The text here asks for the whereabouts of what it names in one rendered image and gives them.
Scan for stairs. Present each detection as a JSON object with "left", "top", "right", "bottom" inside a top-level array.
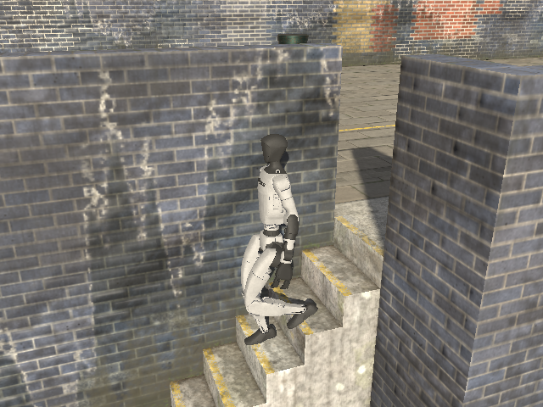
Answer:
[{"left": 170, "top": 218, "right": 383, "bottom": 407}]

